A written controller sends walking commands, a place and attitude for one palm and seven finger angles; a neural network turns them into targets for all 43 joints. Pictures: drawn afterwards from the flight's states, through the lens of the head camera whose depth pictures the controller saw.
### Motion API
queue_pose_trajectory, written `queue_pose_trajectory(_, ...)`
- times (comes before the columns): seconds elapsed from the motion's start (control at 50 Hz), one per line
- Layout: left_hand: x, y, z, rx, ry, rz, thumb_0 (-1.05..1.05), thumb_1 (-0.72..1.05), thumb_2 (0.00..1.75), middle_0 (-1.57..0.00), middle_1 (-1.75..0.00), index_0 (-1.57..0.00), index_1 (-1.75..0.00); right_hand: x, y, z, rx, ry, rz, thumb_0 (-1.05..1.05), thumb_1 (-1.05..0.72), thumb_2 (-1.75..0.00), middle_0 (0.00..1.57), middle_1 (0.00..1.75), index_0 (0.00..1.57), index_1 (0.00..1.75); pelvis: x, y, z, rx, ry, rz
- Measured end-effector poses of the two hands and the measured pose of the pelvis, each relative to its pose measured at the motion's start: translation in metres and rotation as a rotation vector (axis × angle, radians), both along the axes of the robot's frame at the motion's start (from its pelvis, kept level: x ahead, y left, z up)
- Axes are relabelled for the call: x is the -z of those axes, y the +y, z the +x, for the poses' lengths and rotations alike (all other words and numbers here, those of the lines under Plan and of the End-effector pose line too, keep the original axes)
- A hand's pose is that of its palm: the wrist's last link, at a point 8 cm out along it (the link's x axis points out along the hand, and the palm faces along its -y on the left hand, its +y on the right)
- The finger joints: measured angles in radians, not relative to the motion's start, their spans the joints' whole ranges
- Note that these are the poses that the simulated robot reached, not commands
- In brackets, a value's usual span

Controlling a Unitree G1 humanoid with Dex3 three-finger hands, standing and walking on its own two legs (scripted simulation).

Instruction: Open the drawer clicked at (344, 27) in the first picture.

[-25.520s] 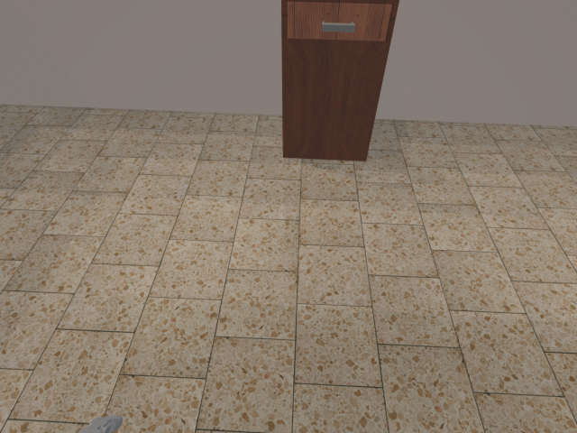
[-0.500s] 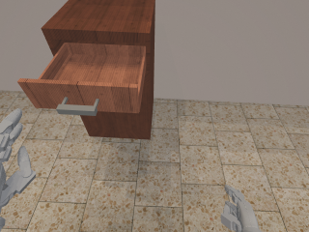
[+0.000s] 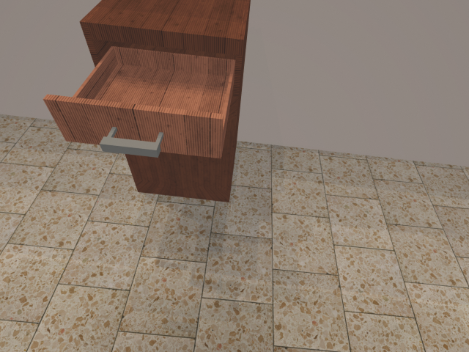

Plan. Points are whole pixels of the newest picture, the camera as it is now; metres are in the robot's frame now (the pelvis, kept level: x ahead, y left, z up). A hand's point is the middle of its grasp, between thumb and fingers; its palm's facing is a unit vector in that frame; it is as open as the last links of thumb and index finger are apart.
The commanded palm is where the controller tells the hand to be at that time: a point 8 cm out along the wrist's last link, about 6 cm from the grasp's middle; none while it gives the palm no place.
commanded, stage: let the arm hang, fingers relaxed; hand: left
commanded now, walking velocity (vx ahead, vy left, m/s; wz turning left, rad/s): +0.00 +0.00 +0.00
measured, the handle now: (134, 140) +0.58 +0.29 -0.04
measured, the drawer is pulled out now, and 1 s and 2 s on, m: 0.30 0.30 0.30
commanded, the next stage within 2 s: look to check the result in 0.66 s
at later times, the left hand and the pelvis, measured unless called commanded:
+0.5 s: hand out of the picture -0.03 +0.16 -0.17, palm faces +0.02 -0.98 -0.18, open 7.4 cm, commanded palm none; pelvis +0.00 +0.00 +0.00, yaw -2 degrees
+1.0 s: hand out of the picture +0.00 +0.14 -0.17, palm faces +0.02 -0.98 -0.20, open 7.4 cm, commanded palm none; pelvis +0.02 -0.02 +0.00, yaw -2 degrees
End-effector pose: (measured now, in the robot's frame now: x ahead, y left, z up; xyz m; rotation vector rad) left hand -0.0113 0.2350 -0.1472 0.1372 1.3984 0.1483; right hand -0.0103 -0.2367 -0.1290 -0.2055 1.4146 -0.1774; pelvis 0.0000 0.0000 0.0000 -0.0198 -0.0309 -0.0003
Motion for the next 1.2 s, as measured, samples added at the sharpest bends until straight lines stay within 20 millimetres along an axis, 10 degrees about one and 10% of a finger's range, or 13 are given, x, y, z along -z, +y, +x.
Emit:
queue_pose_trajectory(0.22,-0.016,0.012,-0.048,-0.028,0.13,0.056,0.0,0.92,0.9,-0.2,-0.3,-0.2,-0.3,0.02,0.038,-0.027,0.06,0.039,0.103,0.01,-0.91,-0.9,0.2,0.29,0.2,0.3,-0.003,0.01,-0.004,0.019,-0.005,0.013)
queue_pose_trajectory(0.66,-0.003,-0.046,-0.004,0.0,0.039,-0.035,0.0,0.91,0.9,-0.2,-0.3,-0.2,-0.3,0.019,0.031,-0.033,0.118,0.055,0.113,0.0,-0.91,-0.9,0.2,0.29,0.2,0.3,-0.003,-0.009,0.003,0.031,-0.003,0.025)
queue_pose_trajectory(1.2,-0.009,-0.053,0.015,-0.008,0.049,0.012,0.0,0.91,0.9,-0.2,-0.3,-0.2,-0.3,0.022,0.009,0.006,0.102,0.029,0.118,0.0,-0.92,-0.9,0.2,0.29,0.2,0.3,-0.004,-0.029,0.025,0.033,-0.001,0.026)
